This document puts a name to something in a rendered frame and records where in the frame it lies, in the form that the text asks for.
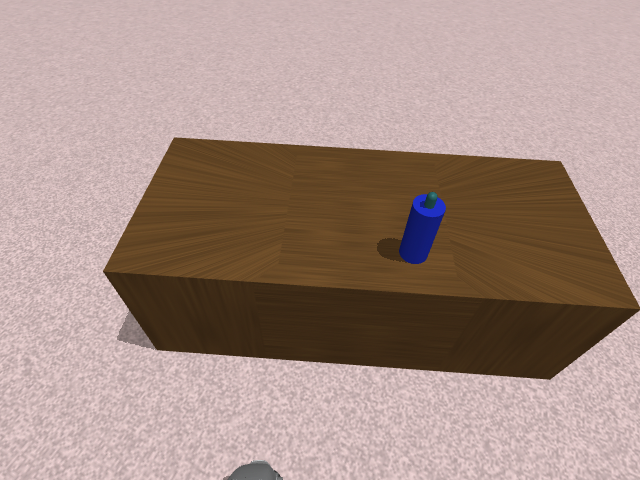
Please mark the bottle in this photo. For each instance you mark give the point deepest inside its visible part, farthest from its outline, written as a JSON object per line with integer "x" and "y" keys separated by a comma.
{"x": 423, "y": 223}

